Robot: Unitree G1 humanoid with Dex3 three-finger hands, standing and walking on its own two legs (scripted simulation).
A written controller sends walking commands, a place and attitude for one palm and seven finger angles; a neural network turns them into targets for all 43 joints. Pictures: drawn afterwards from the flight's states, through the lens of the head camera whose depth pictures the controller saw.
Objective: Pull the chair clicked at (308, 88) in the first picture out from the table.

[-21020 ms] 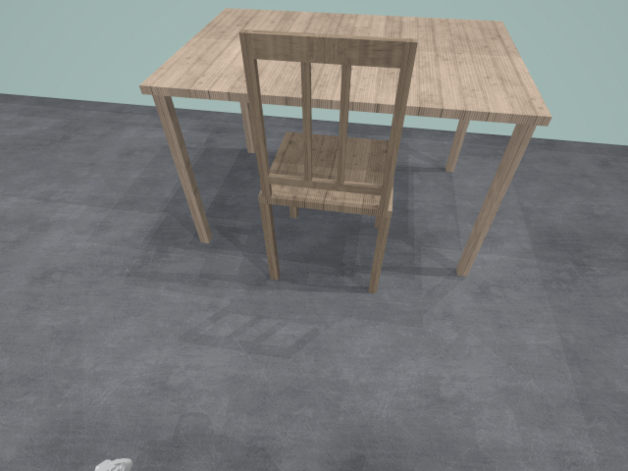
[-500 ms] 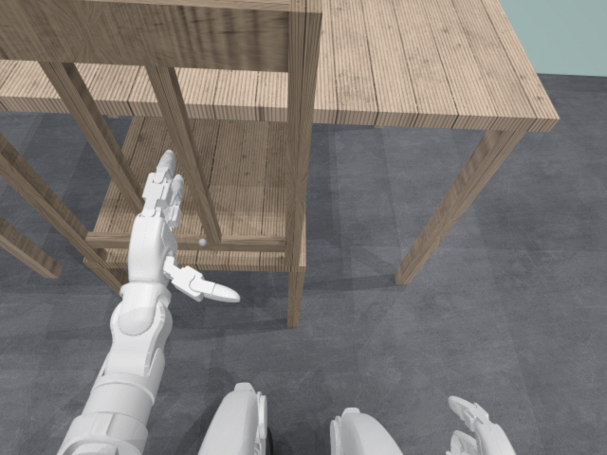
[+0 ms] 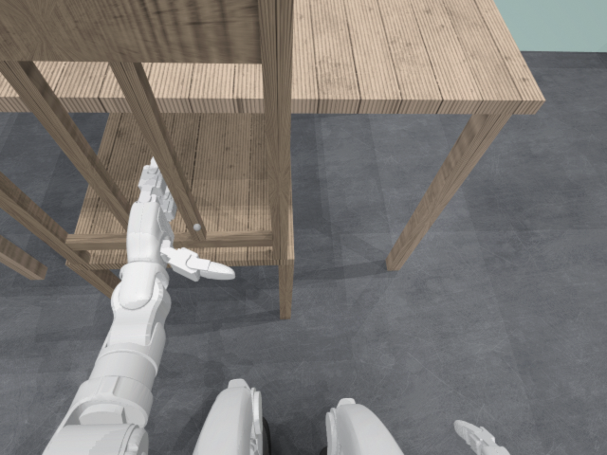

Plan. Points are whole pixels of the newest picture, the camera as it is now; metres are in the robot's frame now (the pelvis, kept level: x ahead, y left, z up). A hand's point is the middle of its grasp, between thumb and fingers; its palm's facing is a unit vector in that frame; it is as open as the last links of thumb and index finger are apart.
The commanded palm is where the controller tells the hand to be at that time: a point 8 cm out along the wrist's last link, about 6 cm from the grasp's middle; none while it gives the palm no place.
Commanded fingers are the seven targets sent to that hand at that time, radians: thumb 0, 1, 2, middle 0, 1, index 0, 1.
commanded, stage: push the fingers through the gap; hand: left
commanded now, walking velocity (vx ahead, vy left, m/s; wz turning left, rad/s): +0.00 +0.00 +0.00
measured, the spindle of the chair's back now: (96, 174) +0.47 +0.27 +0.05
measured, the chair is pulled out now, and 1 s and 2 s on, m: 0.00 0.00 0.02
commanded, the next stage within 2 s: hook a spindle and tug to test in 0.72 s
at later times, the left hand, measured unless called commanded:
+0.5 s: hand (196, 194) +0.46 +0.14 +0.02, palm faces +0.03 -1.00 -0.04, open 17.0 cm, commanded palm +0.42 +0.19 +0.02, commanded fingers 0.00 -0.50 0.30 -0.06 -0.08 -0.06 -0.08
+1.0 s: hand (198, 202) +0.44 +0.14 +0.02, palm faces +0.04 -1.00 -0.03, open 16.6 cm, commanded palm +0.42 +0.18 +0.02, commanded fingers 0.00 -0.50 0.30 -0.24 -0.63 -0.24 -0.63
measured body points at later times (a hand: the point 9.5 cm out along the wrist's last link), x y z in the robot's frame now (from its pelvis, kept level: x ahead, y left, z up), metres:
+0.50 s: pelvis +0.00 +0.00 -0.01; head +0.13 +0.02 +0.42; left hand +0.45 +0.20 +0.03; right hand +0.05 -0.26 -0.13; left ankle +0.06 +0.09 -0.62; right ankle -0.01 -0.10 -0.62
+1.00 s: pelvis +0.00 +0.00 -0.01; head +0.12 +0.02 +0.43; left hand +0.44 +0.19 +0.02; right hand +0.07 -0.25 -0.13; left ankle +0.06 +0.09 -0.62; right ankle -0.01 -0.10 -0.62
